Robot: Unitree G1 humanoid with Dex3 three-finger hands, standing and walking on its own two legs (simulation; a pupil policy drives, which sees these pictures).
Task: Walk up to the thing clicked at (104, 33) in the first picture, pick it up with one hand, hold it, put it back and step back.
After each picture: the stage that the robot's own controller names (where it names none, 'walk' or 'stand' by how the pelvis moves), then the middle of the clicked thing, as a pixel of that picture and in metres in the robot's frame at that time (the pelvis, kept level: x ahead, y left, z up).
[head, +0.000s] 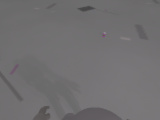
stand; (104, 34) +2.12 -0.40 -0.72
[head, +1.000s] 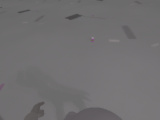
walk; (92, 39) +2.02 +0.02 -0.69
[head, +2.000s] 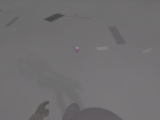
walk; (77, 49) +1.41 +0.32 -0.72
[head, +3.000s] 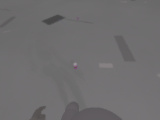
walk; (75, 65) +0.92 +0.28 -0.72
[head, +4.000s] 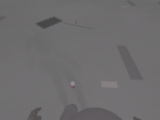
walk; (72, 85) +0.53 +0.21 -0.69
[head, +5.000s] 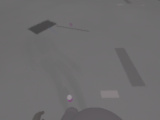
stand; (69, 98) +0.34 +0.23 -0.70
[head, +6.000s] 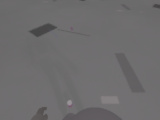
stand; (69, 103) +0.31 +0.20 -0.72
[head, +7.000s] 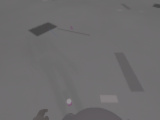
stand; (69, 102) +0.32 +0.20 -0.73
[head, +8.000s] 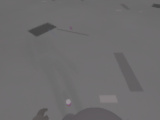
stand; (68, 102) +0.31 +0.22 -0.73
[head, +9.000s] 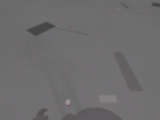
stand; (68, 103) +0.30 +0.22 -0.73
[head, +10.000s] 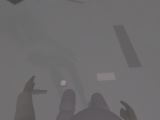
go down; (63, 83) +0.34 +0.23 -0.58
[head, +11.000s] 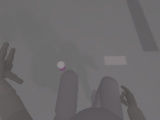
go down; (61, 66) +0.38 +0.26 -0.31
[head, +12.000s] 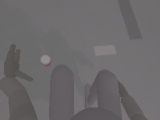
close in; (46, 61) +0.37 +0.29 -0.24
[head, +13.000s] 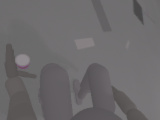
close; (23, 62) +0.36 +0.30 -0.21
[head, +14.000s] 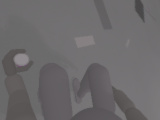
lift; (22, 61) +0.35 +0.30 -0.22
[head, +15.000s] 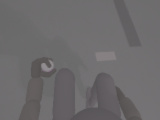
lift; (47, 67) +0.31 +0.27 -0.09
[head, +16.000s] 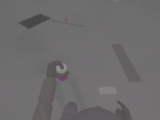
hold; (62, 72) +0.33 +0.18 +0.04
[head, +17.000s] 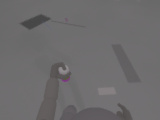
hold; (64, 73) +0.33 +0.17 +0.00
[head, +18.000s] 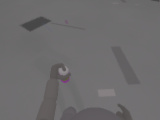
hold; (64, 74) +0.33 +0.17 +0.00
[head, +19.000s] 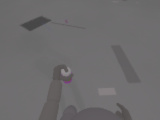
crouch; (66, 75) +0.33 +0.16 -0.01
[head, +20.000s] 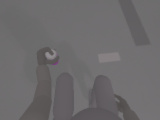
crouch; (52, 57) +0.41 +0.24 -0.10
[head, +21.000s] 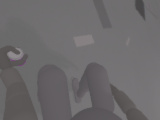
lower; (17, 57) +0.38 +0.32 -0.22
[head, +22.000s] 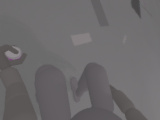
lower; (15, 56) +0.38 +0.32 -0.22
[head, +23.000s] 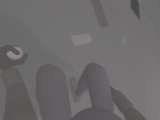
lower; (16, 56) +0.38 +0.32 -0.22
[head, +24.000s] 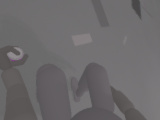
lower; (17, 56) +0.38 +0.32 -0.22
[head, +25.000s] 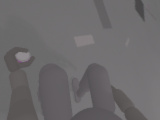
open; (23, 58) +0.37 +0.30 -0.22
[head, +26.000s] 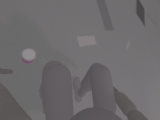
stand; (28, 56) +0.36 +0.28 -0.22
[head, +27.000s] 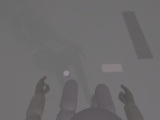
walk; (66, 74) +0.38 +0.22 -0.48
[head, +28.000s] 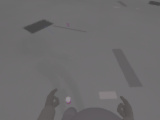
stand; (68, 100) +0.33 +0.20 -0.67
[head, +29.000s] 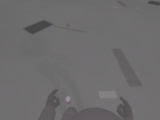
stand; (68, 100) +0.34 +0.21 -0.67
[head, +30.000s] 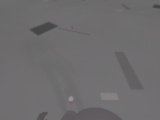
stand; (71, 99) +0.35 +0.18 -0.72
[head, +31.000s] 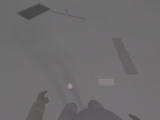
walk; (70, 87) +0.40 +0.17 -0.70
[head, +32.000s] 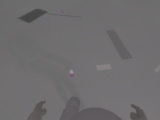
walk; (71, 73) +0.63 +0.24 -0.69
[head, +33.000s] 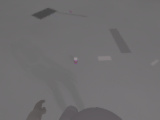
stand; (75, 60) +0.95 +0.23 -0.70
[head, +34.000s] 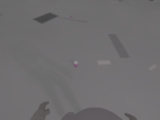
stand; (75, 64) +0.94 +0.22 -0.72
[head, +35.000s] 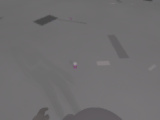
stand; (75, 65) +0.95 +0.23 -0.73
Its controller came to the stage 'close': yes
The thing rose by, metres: 0.71
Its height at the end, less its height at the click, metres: +0.00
